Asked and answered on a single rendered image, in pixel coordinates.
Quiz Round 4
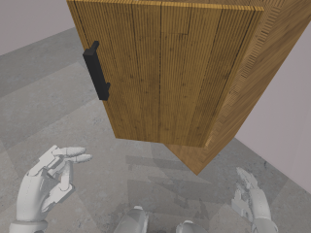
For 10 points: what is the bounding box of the cupboard door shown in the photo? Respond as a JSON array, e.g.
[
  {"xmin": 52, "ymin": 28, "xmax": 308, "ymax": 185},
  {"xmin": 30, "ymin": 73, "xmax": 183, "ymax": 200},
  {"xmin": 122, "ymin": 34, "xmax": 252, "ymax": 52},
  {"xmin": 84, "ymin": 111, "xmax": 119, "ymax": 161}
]
[{"xmin": 66, "ymin": 0, "xmax": 264, "ymax": 148}]

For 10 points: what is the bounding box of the robot thigh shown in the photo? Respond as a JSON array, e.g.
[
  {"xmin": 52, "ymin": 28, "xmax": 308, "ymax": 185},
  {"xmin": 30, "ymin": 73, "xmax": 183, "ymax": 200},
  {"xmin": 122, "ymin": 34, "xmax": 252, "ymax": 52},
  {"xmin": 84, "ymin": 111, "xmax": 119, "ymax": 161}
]
[
  {"xmin": 114, "ymin": 208, "xmax": 149, "ymax": 233},
  {"xmin": 176, "ymin": 222, "xmax": 207, "ymax": 233}
]

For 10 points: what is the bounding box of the right robot thigh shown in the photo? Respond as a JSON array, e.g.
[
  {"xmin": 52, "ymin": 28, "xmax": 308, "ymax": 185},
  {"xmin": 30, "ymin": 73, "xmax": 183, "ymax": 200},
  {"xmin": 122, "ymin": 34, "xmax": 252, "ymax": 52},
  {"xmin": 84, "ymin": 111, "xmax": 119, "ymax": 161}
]
[{"xmin": 176, "ymin": 222, "xmax": 207, "ymax": 233}]

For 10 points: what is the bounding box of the robot right forearm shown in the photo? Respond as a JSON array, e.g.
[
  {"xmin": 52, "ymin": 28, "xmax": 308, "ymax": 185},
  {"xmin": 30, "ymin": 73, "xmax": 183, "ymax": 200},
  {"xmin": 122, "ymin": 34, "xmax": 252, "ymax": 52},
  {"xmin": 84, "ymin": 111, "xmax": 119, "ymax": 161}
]
[{"xmin": 251, "ymin": 217, "xmax": 278, "ymax": 233}]

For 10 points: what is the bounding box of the handle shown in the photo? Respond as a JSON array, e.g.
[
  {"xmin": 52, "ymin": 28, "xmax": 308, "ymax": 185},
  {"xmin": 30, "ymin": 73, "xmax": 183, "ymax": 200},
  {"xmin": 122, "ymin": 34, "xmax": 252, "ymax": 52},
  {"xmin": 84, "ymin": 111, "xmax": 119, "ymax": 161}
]
[{"xmin": 83, "ymin": 41, "xmax": 111, "ymax": 101}]

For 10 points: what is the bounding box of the robot right hand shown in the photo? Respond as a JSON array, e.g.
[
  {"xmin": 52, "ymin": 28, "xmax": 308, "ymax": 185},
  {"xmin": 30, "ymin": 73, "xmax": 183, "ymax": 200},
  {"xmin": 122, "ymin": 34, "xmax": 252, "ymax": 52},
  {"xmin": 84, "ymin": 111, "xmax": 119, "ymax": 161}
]
[{"xmin": 231, "ymin": 167, "xmax": 271, "ymax": 222}]

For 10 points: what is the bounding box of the robot left forearm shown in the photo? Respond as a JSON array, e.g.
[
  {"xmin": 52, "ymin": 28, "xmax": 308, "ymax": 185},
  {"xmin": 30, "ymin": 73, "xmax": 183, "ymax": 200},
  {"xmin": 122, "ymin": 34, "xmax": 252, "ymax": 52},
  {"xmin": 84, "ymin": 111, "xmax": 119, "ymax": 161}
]
[{"xmin": 9, "ymin": 219, "xmax": 49, "ymax": 233}]

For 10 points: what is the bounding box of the left robot thigh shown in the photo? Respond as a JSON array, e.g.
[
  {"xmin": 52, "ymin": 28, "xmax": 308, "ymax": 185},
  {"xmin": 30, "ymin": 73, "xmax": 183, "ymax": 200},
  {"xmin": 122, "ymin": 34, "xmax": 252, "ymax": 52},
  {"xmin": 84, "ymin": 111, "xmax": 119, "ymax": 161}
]
[{"xmin": 114, "ymin": 208, "xmax": 149, "ymax": 233}]

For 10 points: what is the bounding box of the robot left hand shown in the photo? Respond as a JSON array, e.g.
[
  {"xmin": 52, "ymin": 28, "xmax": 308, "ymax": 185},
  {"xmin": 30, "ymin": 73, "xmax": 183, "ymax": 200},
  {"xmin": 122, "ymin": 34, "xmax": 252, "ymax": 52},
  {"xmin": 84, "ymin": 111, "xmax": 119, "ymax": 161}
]
[{"xmin": 16, "ymin": 145, "xmax": 93, "ymax": 221}]

